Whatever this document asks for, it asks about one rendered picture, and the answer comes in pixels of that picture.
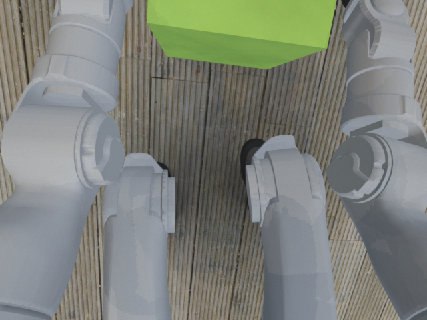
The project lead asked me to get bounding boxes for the robot right shin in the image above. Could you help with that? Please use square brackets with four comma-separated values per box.
[254, 135, 326, 205]

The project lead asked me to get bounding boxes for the carton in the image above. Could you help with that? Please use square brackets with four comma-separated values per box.
[147, 0, 336, 69]

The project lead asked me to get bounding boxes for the right robot foot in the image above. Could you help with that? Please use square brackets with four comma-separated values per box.
[240, 138, 265, 209]

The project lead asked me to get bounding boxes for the left robot upper arm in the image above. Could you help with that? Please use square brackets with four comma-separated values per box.
[0, 104, 125, 320]

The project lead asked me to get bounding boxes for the right robot forearm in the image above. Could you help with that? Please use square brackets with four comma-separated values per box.
[340, 0, 427, 149]

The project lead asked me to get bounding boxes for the left robot forearm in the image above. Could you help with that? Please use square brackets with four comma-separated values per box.
[1, 0, 133, 165]

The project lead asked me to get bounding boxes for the right robot upper arm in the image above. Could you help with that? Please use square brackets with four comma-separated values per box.
[326, 133, 427, 320]

